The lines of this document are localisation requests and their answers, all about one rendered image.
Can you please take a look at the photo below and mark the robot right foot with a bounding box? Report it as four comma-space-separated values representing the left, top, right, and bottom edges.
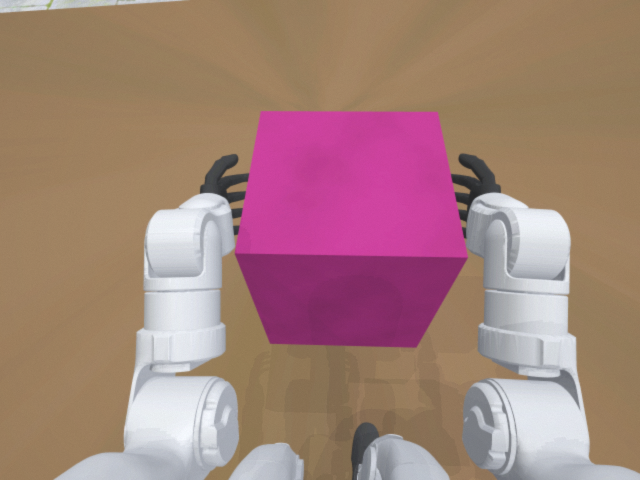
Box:
351, 422, 379, 480

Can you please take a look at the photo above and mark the right robot upper arm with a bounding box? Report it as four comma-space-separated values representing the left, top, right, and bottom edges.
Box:
462, 378, 640, 480

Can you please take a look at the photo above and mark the left robot forearm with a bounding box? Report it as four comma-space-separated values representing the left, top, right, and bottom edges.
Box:
124, 193, 235, 448

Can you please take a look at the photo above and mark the right robot hand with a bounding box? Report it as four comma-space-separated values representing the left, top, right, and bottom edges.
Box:
451, 153, 501, 238

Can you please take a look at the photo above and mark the carton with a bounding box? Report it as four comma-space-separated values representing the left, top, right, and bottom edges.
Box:
235, 111, 468, 348

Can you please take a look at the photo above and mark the robot right shin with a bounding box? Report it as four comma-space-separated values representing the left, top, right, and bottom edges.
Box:
357, 434, 403, 480

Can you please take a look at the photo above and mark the right robot forearm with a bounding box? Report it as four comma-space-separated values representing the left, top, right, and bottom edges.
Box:
466, 193, 590, 454

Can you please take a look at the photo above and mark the left robot hand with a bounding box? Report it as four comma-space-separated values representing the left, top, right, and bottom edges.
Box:
200, 154, 249, 235

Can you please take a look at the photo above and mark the left robot upper arm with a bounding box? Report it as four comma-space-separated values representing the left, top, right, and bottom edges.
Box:
54, 376, 239, 480

